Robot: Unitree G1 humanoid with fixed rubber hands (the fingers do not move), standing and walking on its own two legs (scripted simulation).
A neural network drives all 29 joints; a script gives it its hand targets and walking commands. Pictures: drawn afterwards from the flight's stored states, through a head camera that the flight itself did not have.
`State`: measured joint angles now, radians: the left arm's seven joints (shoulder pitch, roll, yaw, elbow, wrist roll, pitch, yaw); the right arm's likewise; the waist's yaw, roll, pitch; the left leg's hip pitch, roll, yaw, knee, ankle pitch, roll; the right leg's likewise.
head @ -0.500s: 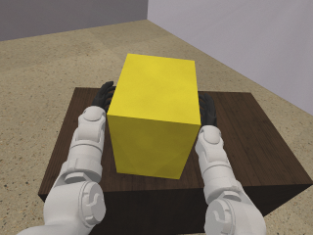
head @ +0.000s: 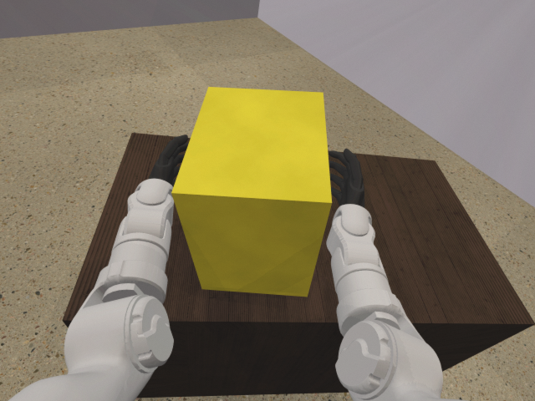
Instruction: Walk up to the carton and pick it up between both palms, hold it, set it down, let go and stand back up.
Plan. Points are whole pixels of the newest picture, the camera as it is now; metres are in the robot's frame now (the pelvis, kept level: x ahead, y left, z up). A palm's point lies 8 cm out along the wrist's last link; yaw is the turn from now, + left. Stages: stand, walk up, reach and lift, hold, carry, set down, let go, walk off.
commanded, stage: set down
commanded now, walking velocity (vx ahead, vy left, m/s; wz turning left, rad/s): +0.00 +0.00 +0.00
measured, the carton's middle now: (259, 195) +0.46 +0.01 +0.05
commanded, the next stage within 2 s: none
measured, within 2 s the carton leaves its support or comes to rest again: rests again in 1.52 s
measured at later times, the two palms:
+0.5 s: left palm (196, 198) +0.44 +0.11 +0.05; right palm (362, 230) +0.39 -0.17 +0.06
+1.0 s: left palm (182, 207) +0.42 +0.14 +0.05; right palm (351, 245) +0.37 -0.15 +0.05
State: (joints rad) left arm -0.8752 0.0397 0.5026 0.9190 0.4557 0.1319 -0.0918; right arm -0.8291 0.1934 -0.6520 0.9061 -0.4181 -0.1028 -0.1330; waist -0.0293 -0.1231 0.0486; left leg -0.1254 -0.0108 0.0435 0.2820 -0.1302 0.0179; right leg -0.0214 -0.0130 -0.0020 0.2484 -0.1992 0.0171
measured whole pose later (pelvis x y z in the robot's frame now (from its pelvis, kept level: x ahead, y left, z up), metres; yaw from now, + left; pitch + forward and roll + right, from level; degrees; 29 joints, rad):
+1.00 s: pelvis -0.01 +0.01 +0.00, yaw -4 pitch +8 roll -1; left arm -0.85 -0.02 0.53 1.04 0.45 -0.12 -0.04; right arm -0.70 0.21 -0.75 0.90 -0.55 -0.32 -0.12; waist 0.01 -0.06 -0.02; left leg -0.35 0.02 0.11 0.31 -0.11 0.03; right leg -0.25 -0.01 -0.04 0.24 -0.14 0.02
